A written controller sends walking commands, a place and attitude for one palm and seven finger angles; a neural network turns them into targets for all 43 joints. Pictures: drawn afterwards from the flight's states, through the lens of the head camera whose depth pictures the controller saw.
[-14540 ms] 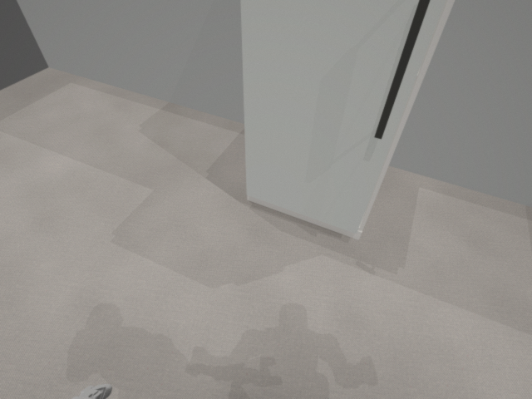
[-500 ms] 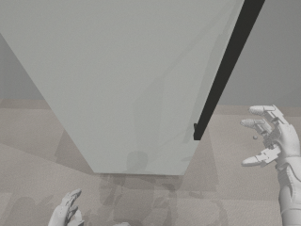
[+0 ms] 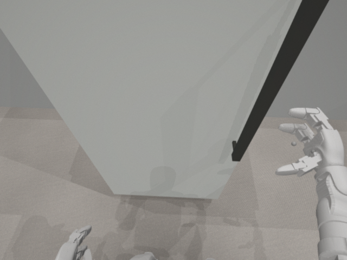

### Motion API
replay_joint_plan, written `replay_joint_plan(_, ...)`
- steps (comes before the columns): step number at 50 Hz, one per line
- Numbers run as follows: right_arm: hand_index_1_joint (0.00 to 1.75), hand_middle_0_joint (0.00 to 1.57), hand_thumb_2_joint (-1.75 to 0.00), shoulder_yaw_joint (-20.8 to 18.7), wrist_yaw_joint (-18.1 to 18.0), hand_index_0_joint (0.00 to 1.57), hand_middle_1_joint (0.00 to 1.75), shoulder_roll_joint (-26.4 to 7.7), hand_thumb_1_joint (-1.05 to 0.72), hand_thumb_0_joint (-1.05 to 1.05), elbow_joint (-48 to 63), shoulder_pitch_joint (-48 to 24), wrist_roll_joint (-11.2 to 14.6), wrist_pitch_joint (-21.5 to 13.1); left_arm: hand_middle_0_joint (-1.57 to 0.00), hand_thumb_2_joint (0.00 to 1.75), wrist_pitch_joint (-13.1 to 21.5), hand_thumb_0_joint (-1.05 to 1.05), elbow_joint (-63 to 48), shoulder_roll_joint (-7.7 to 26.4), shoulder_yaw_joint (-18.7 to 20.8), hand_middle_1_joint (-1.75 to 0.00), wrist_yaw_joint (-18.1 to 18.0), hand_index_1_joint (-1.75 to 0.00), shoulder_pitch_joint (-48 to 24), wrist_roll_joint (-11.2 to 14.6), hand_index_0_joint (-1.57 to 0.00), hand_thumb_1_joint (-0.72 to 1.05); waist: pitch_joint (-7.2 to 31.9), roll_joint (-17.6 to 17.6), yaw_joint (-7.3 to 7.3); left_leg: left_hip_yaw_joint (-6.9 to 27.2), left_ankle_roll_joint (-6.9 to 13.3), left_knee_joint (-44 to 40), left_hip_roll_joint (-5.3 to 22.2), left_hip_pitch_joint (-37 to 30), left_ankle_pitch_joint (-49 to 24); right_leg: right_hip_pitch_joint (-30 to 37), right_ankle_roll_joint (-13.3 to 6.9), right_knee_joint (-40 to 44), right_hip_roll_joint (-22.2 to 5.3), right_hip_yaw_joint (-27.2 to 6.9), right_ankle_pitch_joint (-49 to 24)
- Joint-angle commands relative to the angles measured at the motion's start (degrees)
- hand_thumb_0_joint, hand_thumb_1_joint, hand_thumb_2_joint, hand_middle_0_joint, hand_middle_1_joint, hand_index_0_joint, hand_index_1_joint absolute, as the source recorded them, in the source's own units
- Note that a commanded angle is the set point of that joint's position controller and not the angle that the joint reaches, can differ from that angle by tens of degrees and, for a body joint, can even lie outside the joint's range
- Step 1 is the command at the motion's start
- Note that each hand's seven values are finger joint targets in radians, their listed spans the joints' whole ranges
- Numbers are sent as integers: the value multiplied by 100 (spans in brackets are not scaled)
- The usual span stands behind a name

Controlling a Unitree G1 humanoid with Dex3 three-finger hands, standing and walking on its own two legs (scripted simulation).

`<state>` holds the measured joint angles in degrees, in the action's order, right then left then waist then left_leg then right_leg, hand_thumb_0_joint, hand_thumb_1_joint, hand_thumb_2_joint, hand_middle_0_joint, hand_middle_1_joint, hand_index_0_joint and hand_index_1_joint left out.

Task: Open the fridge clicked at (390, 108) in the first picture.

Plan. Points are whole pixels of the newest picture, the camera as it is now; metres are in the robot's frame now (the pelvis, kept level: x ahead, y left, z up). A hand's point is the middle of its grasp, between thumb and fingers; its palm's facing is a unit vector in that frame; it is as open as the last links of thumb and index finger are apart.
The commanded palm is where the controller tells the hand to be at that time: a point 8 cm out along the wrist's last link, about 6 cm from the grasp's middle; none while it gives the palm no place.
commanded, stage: move the hooked fingers beside the handle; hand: right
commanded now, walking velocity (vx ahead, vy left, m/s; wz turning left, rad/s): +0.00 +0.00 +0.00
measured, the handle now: (259, 99) +0.44 -0.14 +0.14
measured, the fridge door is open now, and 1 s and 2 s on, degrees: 0 0 0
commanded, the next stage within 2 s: feel for the door with the fingertips in 1.12 s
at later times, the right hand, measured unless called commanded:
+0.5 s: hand (282, 132) +0.41 -0.21 +0.07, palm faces -0.05 +1.00 -0.02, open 14.0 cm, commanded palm +0.38 -0.25 +0.07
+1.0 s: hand (276, 139) +0.39 -0.19 +0.07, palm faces -0.04 +1.00 -0.01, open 14.0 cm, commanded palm +0.36 -0.24 +0.07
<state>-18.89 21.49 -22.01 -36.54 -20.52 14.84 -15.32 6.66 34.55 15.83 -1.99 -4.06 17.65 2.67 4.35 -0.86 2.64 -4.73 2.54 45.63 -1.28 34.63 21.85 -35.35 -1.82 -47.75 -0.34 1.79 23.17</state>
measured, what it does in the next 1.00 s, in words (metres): stands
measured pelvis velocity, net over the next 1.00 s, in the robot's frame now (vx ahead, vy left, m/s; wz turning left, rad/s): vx -0.01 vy -0.01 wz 0.01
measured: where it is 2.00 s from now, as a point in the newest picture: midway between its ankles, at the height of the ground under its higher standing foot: outside the picture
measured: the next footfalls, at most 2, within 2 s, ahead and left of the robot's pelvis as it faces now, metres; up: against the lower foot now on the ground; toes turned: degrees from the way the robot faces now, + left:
none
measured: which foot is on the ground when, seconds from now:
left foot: down 0.00-1.00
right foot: down 0.00-1.00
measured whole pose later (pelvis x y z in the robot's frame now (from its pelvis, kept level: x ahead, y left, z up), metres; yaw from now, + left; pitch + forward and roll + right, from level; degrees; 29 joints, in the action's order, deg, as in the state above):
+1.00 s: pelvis -0.01 -0.01 +0.00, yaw +0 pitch +11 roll +1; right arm -13.9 15.1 -18.4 -41.8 -25.7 11.9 -17.3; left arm 2.5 33.7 15.0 -2.1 -2.4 17.7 2.6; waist 5.1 -1.0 3.1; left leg -3.9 1.7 47.3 -0.7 36.9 21.7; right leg -37.4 -2.7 -49.3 0.2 2.6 23.2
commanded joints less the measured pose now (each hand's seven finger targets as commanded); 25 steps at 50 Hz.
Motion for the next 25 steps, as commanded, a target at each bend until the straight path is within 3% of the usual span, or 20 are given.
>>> replay_joint_plan(1,120,30,-30,-200,54,30,120,-1263,50,0,894,-2012,66,-356,-20,90,181,0,-604,801,305,-30,-14,-30,181,10,-20,90,1763,-269,87,466,-130,-493,71,-960,-1866,758,3,536,10,-268,-1669)
replay_joint_plan(3,120,30,-30,-135,64,30,120,-1195,50,0,676,-2014,74,-291,-20,90,131,0,-615,824,313,-30,1,-30,222,11,-20,90,1715,-46,99,467,-132,-496,67,-955,-1863,639,-25,510,5,-263,-1642)
replay_joint_plan(9,120,30,-30,-387,-125,30,120,-1459,50,0,921,-2228,13,-434,-20,90,29,0,-672,820,339,-30,53,-30,291,-20,-20,90,2121,-192,-6,439,-115,-376,44,-1067,-2028,788,10,506,-3,-291,-1892)
replay_joint_plan(10,120,30,-30,-279,-163,30,120,-1319,50,0,881,-2291,10,-453,-20,90,17,0,-674,794,327,-30,63,-30,280,-21,-20,90,2074,-251,38,455,-129,-394,40,-989,-1977,792,6,500,8,-269,-1825)
replay_joint_plan(11,120,30,-30,-349,-226,30,120,-1406,50,0,817,-2438,-5,-492,-20,90,2,0,-636,801,326,-30,62,-30,289,-24,-20,90,1960,-81,61,444,-135,-395,37,-963,-1871,676,11,504,-6,-290,-1700)
replay_joint_plan(16,120,30,-30,-164,-308,30,120,-1305,50,0,322,-3072,-134,-571,-20,90,-72,0,-499,815,319,-30,60,-30,360,-22,-20,90,1770,-86,238,482,-149,-427,32,-668,-1450,521,-8,465,-4,-282,-1283)
replay_joint_plan(18,120,30,-30,-381,-279,30,120,-1537,50,0,311,-2768,-168,-594,-20,90,-103,0,-558,852,338,-30,69,-30,418,-50,-20,90,2080,-213,71,483,-93,-340,29,-887,-1671,603,-5,441,8,-293,-1546)
replay_joint_plan(20,120,30,-30,-220,-236,30,120,-1349,50,0,439,-2597,-166,-612,-20,90,-129,0,-617,803,323,-30,98,-30,395,-30,-20,90,2244,-462,38,436,-86,-301,24,-853,-1805,819,42,468,-2,-306,-1774)
replay_joint_plan(21,120,30,-30,-79,-220,30,120,-1147,50,0,463,-2556,-145,-596,-20,90,-132,0,-645,784,325,-30,114,-30,384,-38,-20,90,2268,-445,56,416,-88,-294,15,-809,-1844,882,40,453,-10,-303,-1837)
replay_joint_plan(23,120,30,-30,-91,-201,30,120,-1138,50,0,333,-2474,-94,-573,-20,90,-156,0,-646,816,337,-30,119,-30,412,-32,-20,90,2091,-153,83,384,-86,-302,-15,-765,-1804,744,21,444,-32,-320,-1794)
replay_joint_plan(25,120,30,-30,-55,-238,30,120,-1105,50,0,398,-2599,-77,-558,-20,90,-184,0,-653,817,336,-30,124,-30,389,-10,-20,90,1921,-119,109,349,-99,-324,-24,-638,-1653,718,39,508,-44,-348,-1656)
